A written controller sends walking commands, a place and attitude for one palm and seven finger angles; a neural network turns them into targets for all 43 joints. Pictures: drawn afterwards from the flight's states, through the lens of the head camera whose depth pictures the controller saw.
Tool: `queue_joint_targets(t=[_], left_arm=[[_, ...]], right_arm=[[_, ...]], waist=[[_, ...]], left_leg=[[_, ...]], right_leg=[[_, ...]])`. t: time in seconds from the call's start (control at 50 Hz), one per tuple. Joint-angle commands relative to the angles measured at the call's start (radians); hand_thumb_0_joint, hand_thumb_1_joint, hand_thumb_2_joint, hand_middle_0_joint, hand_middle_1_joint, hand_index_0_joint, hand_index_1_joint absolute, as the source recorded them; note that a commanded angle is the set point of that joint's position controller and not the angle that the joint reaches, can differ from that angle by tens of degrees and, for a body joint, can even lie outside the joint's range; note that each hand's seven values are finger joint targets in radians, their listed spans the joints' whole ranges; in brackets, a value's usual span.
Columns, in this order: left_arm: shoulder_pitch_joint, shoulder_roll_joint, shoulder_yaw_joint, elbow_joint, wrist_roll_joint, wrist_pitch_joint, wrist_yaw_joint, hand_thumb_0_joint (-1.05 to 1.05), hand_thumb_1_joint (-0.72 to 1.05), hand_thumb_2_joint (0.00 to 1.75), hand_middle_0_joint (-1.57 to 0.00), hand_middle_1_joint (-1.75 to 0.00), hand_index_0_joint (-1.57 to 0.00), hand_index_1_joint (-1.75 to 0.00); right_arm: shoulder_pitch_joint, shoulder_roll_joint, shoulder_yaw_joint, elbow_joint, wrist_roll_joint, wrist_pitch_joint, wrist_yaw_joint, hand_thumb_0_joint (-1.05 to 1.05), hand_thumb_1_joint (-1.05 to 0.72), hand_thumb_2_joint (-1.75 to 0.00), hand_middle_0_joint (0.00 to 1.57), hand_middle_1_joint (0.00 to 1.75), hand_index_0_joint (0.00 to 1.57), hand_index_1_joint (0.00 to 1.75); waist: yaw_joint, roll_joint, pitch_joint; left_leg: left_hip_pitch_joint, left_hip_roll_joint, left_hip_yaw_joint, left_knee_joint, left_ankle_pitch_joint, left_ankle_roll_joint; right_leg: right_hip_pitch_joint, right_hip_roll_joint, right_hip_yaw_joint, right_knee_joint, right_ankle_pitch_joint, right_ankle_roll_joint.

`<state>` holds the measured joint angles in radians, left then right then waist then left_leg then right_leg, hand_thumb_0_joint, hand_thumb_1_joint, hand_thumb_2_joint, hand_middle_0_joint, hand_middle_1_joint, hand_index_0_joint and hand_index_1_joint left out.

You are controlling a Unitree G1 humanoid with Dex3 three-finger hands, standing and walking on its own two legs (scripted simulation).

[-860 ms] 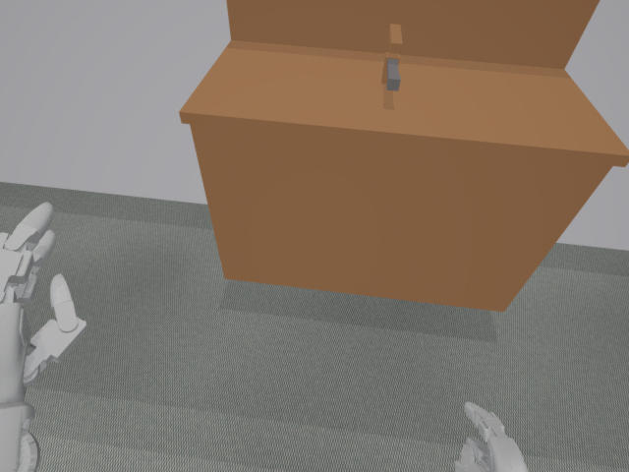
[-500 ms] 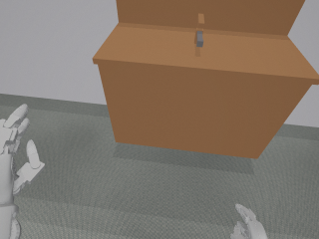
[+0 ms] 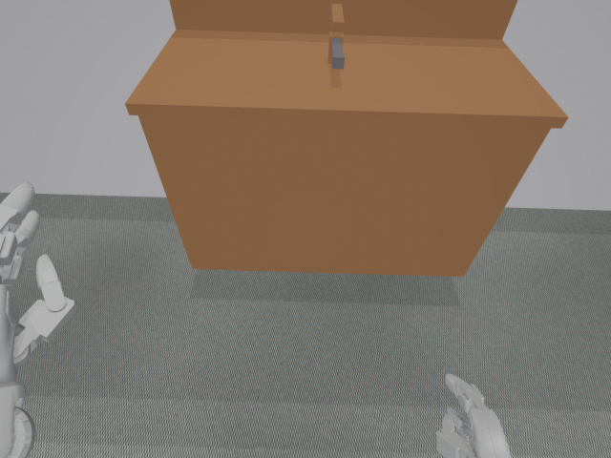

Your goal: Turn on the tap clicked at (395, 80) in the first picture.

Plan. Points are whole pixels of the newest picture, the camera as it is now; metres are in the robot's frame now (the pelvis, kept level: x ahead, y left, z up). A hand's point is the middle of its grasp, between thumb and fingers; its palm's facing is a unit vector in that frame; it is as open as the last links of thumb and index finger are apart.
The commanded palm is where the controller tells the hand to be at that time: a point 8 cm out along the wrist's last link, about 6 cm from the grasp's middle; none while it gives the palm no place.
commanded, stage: walk to a spot facing it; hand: left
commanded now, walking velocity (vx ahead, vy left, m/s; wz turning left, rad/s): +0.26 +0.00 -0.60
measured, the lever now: (338, 61) +0.96 +0.01 +0.09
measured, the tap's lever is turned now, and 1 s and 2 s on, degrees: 0 0 0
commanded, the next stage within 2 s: take the last steps up to it in 0.46 s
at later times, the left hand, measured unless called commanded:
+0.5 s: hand (190, 211) +0.33 +0.16 +0.18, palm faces +0.21 -0.89 -0.39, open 7.4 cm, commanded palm +0.28 +0.22 +0.19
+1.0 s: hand (302, 163) +0.44 +0.05 +0.18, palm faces +0.02 -0.89 -0.46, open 7.4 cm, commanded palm +0.40 +0.12 +0.19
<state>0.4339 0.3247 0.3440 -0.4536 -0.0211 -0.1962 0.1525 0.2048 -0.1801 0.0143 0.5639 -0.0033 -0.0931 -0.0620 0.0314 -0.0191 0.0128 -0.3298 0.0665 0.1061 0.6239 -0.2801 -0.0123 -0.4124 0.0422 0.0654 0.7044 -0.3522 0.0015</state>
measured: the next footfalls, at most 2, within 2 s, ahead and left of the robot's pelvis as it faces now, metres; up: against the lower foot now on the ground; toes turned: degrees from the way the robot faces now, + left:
left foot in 0.52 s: +0.15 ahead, +0.10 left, +0.00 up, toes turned -8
right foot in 0.84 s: +0.20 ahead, -0.21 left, +0.00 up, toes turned -30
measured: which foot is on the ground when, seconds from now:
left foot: down 0.00-0.10, up 0.12-0.50, down 0.52-0.84, up 0.86-1.00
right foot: down 0.00-0.52, up 0.54-0.82, down 0.84-1.00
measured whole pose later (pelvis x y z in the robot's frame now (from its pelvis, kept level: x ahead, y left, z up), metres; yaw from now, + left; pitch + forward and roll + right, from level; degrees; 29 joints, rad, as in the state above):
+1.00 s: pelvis +0.15 -0.08 +0.00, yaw -21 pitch -1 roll -1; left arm 0.49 0.37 0.38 -0.55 -0.01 -0.22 0.13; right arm 0.19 -0.22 -0.01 0.66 0.00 -0.04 -0.04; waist -0.04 0.01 0.09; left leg -0.48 0.12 0.06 1.12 -0.46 -0.02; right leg -0.35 -0.02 -0.16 0.62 -0.25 -0.06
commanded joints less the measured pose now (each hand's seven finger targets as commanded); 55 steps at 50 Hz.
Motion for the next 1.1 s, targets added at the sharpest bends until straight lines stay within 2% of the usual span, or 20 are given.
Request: queue_joint_targets(t=[0.0, 0.04, 0.06, 0.08, 0.1, 0.14, 0.22, 0.38, 0.44, 0.46, 0.5, 0.54, 0.62, 0.76, 0.78, 0.8, 0.82, 0.86, 0.96, 1.08], left_arm=[[-0.090, 0.152, 0.078, -0.241, -0.001, -0.076, 0.006, 0.00, 0.90, 0.90, -0.20, -0.30, -0.20, -0.30], [-0.123, 0.153, 0.067, -0.208, 0.010, -0.072, 0.001, 0.00, 0.90, 0.90, -0.20, -0.30, -0.20, -0.30], [-0.127, 0.185, 0.089, -0.164, 0.014, -0.068, 0.004, 0.00, 0.90, 0.90, -0.20, -0.30, -0.20, -0.30], [-0.124, 0.203, 0.109, -0.146, 0.001, -0.056, 0.013, 0.00, 0.90, 0.90, -0.20, -0.30, -0.20, -0.30], [-0.146, 0.201, 0.108, -0.177, -0.001, -0.065, 0.022, 0.00, 0.90, 0.90, -0.20, -0.30, -0.20, -0.30], [-0.110, 0.215, 0.112, -0.205, -0.002, -0.102, 0.018, 0.00, 0.90, 0.90, -0.20, -0.30, -0.20, -0.30], [-0.034, 0.221, 0.144, -0.191, -0.005, -0.124, 0.017, 0.00, 0.90, 0.90, -0.20, -0.30, -0.20, -0.30], [-0.028, 0.195, 0.108, -0.163, -0.009, -0.105, 0.021, 0.00, 0.90, 0.90, -0.20, -0.30, -0.20, -0.30], [-0.047, 0.200, 0.104, -0.197, -0.005, -0.099, 0.024, 0.00, 0.90, 0.90, -0.20, -0.30, -0.20, -0.30], [-0.050, 0.198, 0.107, -0.205, -0.005, -0.101, 0.021, 0.00, 0.90, 0.90, -0.20, -0.30, -0.20, -0.30], [-0.088, 0.196, 0.107, -0.272, -0.008, -0.115, 0.010, 0.00, 0.90, 0.90, -0.20, -0.30, -0.20, -0.30], [-0.080, 0.240, 0.139, -0.256, 0.002, -0.126, 0.004, 0.00, 0.90, 0.90, -0.20, -0.30, -0.20, -0.30], [-0.109, 0.180, 0.069, -0.273, 0.025, -0.100, -0.005, 0.00, 0.90, 0.90, -0.20, -0.30, -0.20, -0.30], [-0.047, 0.210, 0.131, -0.199, 0.010, -0.067, -0.001, 0.00, 0.90, 0.90, -0.20, -0.30, -0.20, -0.30], [-0.040, 0.217, 0.137, -0.203, 0.009, -0.063, 0.001, 0.00, 0.90, 0.90, -0.20, -0.30, -0.20, -0.30], [-0.037, 0.239, 0.152, -0.210, 0.015, -0.061, 0.007, 0.00, 0.90, 0.90, -0.20, -0.30, -0.20, -0.30], [0.004, 0.266, 0.185, -0.200, 0.013, -0.066, 0.014, 0.00, 0.90, 0.90, -0.20, -0.30, -0.20, -0.30], [0.027, 0.289, 0.230, -0.249, -0.013, -0.085, 0.012, 0.00, 0.90, 0.90, -0.20, -0.30, -0.20, -0.30], [0.030, 0.258, 0.216, -0.351, -0.001, -0.105, 0.027, 0.00, 0.90, 0.90, -0.20, -0.30, -0.20, -0.30], [-0.026, 0.205, 0.146, -0.297, -0.007, -0.093, 0.041, 0.00, 0.90, 0.90, -0.20, -0.30, -0.20, -0.30]], right_arm=[[-0.058, -0.143, -0.054, -0.133, -0.012, -0.049, 0.001, 0.00, -0.90, -0.90, 0.20, 0.30, 0.20, 0.30], [-0.072, -0.143, -0.052, -0.135, -0.008, -0.049, 0.009, 0.00, -0.90, -0.90, 0.20, 0.30, 0.20, 0.30], [-0.066, -0.127, -0.054, -0.142, -0.004, -0.042, 0.013, 0.00, -0.90, -0.90, 0.20, 0.30, 0.20, 0.30], [-0.096, -0.129, -0.061, -0.167, 0.001, -0.047, 0.018, 0.00, -0.90, -0.90, 0.20, 0.30, 0.20, 0.30], [-0.100, -0.134, -0.055, -0.158, -0.009, -0.050, 0.023, 0.00, -0.90, -0.90, 0.20, 0.30, 0.20, 0.30], [-0.063, -0.124, -0.039, -0.115, -0.011, -0.021, 0.027, 0.00, -0.90, -0.90, 0.20, 0.30, 0.20, 0.30], [-0.080, -0.120, -0.042, -0.105, -0.009, 0.006, 0.021, 0.00, -0.90, -0.90, 0.20, 0.30, 0.20, 0.30], [-0.079, -0.125, -0.048, -0.126, 0.008, -0.009, 0.016, 0.00, -0.90, -0.90, 0.20, 0.30, 0.20, 0.30], [-0.054, -0.130, -0.050, -0.132, 0.010, -0.010, 0.010, 0.00, -0.90, -0.90, 0.20, 0.30, 0.20, 0.30], [-0.048, -0.141, -0.057, -0.134, 0.010, -0.009, 0.003, 0.00, -0.90, -0.90, 0.20, 0.30, 0.20, 0.30], [-0.052, -0.175, -0.069, -0.147, 0.009, -0.010, -0.004, 0.00, -0.90, -0.90, 0.20, 0.30, 0.20, 0.30], [-0.050, -0.128, -0.051, -0.124, -0.014, -0.024, -0.009, 0.00, -0.90, -0.90, 0.20, 0.30, 0.20, 0.30], [-0.043, -0.136, -0.053, -0.094, 0.000, -0.037, 0.002, 0.00, -0.90, -0.90, 0.20, 0.30, 0.20, 0.30], [-0.057, -0.134, -0.050, -0.110, -0.001, -0.036, -0.005, 0.00, -0.90, -0.90, 0.20, 0.30, 0.20, 0.30], [-0.061, -0.130, -0.051, -0.108, 0.003, -0.032, -0.002, 0.00, -0.90, -0.90, 0.20, 0.30, 0.20, 0.30], [-0.054, -0.112, -0.053, -0.108, 0.010, -0.027, 0.003, 0.00, -0.90, -0.90, 0.20, 0.30, 0.20, 0.30], [-0.071, -0.087, -0.047, -0.132, 0.009, -0.029, 0.007, 0.00, -0.90, -0.90, 0.20, 0.30, 0.20, 0.30], [-0.068, -0.113, -0.054, -0.100, 0.003, -0.027, 0.021, 0.00, -0.90, -0.90, 0.20, 0.30, 0.20, 0.30], [-0.105, -0.102, -0.042, -0.089, 0.001, 0.006, 0.006, 0.00, -0.90, -0.90, 0.20, 0.30, 0.20, 0.30], [-0.053, -0.122, -0.061, -0.094, -0.006, -0.015, -0.033, 0.00, -0.90, -0.90, 0.20, 0.30, 0.20, 0.30]], waist=[[-0.022, 0.222, -0.079], [-0.009, 0.129, -0.047], [-0.006, -0.136, -0.027], [0.015, -0.337, -0.015], [-0.006, -0.213, 0.013], [-0.025, -0.046, -0.024], [-0.022, -0.064, -0.152], [-0.007, -0.123, -0.156], [-0.030, -0.061, -0.154], [-0.036, -0.026, -0.142], [-0.038, 0.262, -0.138], [-0.031, 0.318, -0.085], [-0.030, 0.211, -0.006], [-0.040, 0.231, -0.072], [-0.029, 0.166, -0.114], [-0.025, -0.003, -0.162], [-0.021, -0.193, -0.200], [-0.019, -0.182, -0.180], [-0.043, -0.086, -0.139], [-0.050, 0.037, -0.106]], left_leg=[[0.015, 0.284, -0.198, -0.216, -0.110, 0.126], [-0.102, 0.184, -0.054, -0.006, -0.172, 0.054], [-0.245, 0.049, 0.032, 0.247, -0.315, 0.001], [-0.382, -0.051, -0.016, 0.507, -0.360, -0.031], [-0.402, -0.010, -0.139, 0.590, -0.252, -0.037], [-0.413, 0.012, -0.164, 0.641, -0.161, -0.051], [-0.296, 0.014, -0.101, 0.430, -0.093, -0.053], [-0.123, -0.028, -0.030, 0.069, -0.094, -0.014], [0.103, -0.017, -0.017, -0.135, -0.028, 0.007], [0.230, 0.021, -0.051, -0.204, -0.021, 0.031], [0.495, 0.292, -0.373, -0.301, 0.091, 0.152], [0.373, 0.434, -0.499, -0.364, 0.101, 0.249], [0.226, 0.305, -0.125, -0.317, 0.275, 0.164], [0.118, 0.214, 0.060, -0.092, 0.352, 0.088], [0.043, 0.183, 0.071, 0.049, 0.303, 0.073], [-0.093, 0.119, 0.097, 0.293, 0.177, 0.051], [-0.308, -0.010, 0.067, 0.542, -0.218, 0.022], [-0.341, 0.039, -0.109, 0.671, -0.278, 0.009], [-0.147, 0.091, -0.080, 0.356, -0.153, -0.002], [0.179, 0.001, 0.044, -0.129, -0.037, 0.019]], right_leg=[[0.034, -0.028, -0.109, 0.048, -0.115, 0.008], [0.157, -0.050, -0.039, -0.141, -0.040, -0.036], [0.180, -0.189, 0.279, -0.302, -0.130, -0.125], [0.166, -0.359, 0.683, -0.484, -0.231, -0.221], [0.160, -0.368, 0.737, -0.529, -0.298, -0.257], [0.215, -0.325, 0.582, -0.475, -0.163, -0.258], [0.289, -0.226, 0.296, -0.388, 0.189, -0.205], [0.247, -0.206, 0.347, -0.402, 0.079, -0.216], [0.150, -0.157, 0.308, -0.318, 0.051, -0.166], [0.046, -0.115, 0.289, -0.244, 0.046, -0.128], [-0.267, 0.038, 0.086, 0.087, -0.113, -0.032], [-0.343, -0.038, -0.020, 0.439, -0.193, 0.005], [-0.231, -0.103, -0.128, 0.299, -0.028, 0.014], [0.219, 0.003, -0.319, -0.172, 0.124, 0.000], [0.354, -0.017, -0.278, -0.214, 0.142, -0.018], [0.480, -0.153, -0.080, -0.238, 0.170, -0.087], [0.568, -0.368, 0.322, -0.311, 0.322, -0.208], [0.429, -0.443, 0.411, -0.397, 0.035, -0.251], [0.170, -0.371, 0.069, -0.401, 0.086, -0.193], [0.079, -0.243, -0.055, -0.250, -0.161, -0.098]])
